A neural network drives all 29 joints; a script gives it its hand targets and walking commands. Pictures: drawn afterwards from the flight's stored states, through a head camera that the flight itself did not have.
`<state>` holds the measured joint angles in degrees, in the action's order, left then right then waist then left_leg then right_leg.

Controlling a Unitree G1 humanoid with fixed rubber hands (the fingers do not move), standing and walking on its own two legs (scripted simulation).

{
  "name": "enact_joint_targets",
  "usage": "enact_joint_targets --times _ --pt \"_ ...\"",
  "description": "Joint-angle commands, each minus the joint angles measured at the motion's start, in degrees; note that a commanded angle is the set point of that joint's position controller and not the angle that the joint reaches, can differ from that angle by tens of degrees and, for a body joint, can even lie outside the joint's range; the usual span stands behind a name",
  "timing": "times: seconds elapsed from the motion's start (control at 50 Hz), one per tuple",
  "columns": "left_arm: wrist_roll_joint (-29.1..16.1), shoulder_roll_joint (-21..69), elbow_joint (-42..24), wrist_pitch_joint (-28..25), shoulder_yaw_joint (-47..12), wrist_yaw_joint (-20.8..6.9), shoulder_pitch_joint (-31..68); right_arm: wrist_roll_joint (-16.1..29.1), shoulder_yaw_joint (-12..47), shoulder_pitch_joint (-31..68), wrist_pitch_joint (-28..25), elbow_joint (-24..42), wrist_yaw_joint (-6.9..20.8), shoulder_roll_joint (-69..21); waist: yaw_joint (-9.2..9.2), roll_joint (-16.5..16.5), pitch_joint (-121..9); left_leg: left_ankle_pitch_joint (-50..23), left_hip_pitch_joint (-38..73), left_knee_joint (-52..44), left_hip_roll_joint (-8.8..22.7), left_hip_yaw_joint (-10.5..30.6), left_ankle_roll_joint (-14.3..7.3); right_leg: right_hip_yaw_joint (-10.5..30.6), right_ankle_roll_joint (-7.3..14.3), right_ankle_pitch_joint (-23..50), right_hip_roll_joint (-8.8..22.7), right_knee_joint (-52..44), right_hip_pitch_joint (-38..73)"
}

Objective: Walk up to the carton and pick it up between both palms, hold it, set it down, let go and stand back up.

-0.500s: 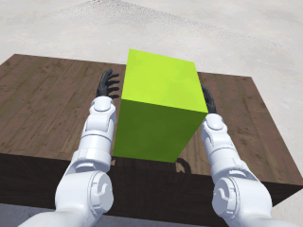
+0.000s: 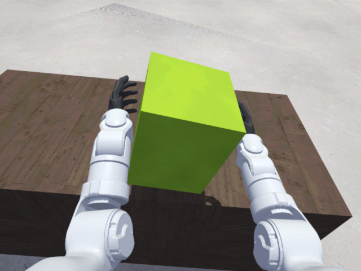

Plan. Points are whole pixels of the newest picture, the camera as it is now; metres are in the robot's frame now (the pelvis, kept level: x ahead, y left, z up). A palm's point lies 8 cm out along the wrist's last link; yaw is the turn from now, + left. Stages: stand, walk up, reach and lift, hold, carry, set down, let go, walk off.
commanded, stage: reach and lift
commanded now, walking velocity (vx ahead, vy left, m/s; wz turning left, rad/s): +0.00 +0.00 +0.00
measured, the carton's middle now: (177, 127) +0.43 +0.03 +0.11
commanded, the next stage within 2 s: hold in 0.80 s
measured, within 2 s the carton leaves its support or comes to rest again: neither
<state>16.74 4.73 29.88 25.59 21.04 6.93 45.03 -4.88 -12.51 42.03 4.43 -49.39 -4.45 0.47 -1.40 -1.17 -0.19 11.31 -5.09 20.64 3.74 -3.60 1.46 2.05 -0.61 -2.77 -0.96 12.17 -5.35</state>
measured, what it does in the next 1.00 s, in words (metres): stands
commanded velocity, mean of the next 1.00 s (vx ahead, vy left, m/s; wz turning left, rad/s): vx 0.00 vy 0.00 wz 0.00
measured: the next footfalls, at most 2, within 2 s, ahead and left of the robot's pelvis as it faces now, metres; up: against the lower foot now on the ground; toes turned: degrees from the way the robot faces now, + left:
none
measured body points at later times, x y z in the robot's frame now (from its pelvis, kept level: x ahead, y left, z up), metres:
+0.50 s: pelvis +0.00 +0.00 +0.00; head -0.04 +0.02 +0.45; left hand +0.39 +0.17 +0.19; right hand +0.40 -0.12 +0.15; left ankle +0.00 +0.12 -0.75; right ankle +0.05 -0.13 -0.75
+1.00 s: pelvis -0.01 +0.00 +0.00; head -0.04 +0.02 +0.45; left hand +0.38 +0.17 +0.21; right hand +0.39 -0.12 +0.16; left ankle +0.00 +0.12 -0.75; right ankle +0.05 -0.13 -0.75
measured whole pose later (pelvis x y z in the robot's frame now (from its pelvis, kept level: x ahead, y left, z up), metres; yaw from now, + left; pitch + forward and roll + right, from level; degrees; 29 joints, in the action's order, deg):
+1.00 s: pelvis -0.01 +0.00 +0.00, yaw +0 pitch -7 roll -1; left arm 17.7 4.7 17.7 35.5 20.4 4.3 44.5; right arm 0.4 -6.8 40.0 11.6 -39.2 -7.0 0.4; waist 0.4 -1.6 2.1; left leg 11.3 -1.8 20.6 3.5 -3.3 1.2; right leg 1.8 -0.7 -2.8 -0.7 12.0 -1.8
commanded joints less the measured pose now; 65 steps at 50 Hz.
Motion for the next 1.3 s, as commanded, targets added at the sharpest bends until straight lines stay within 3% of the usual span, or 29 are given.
enact_joint_targets --times 0.0,0.24,1.28 --pt "-4.97 33.93 -2.46 0.81 -26.26 -11.52 25.81 7.45 17.83 47.36 -2.44 17.93 2.62 -30.86 7.77 1.03 -23.80 -12.88 4.29 -3.60 -6.04 0.97 0.88 -6.61 -0.34 4.98 -2.21 1.11 15.33" --pt "-4.91 34.31 -4.48 4.38 -27.14 -12.28 25.93 9.03 18.64 48.21 -0.46 20.07 2.20 -30.31 8.47 1.64 -21.83 -11.19 4.29 -3.88 -5.83 1.34 0.83 -6.95 -0.08 2.27 -2.44 0.78 15.30" --pt "-4.22 33.45 -17.26 14.72 -31.62 -15.84 21.58 14.66 26.12 45.83 6.18 35.60 -1.86 -29.93 10.10 1.58 -18.74 -9.46 4.69 -4.09 -6.11 1.58 0.26 -6.92 -0.05 2.38 -2.77 1.13 18.84"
